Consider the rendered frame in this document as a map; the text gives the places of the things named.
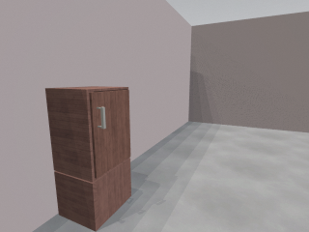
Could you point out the cupboard door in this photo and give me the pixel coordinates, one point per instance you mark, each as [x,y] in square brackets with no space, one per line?
[111,146]

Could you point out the handle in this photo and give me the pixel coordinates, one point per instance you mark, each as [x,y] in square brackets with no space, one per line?
[102,117]

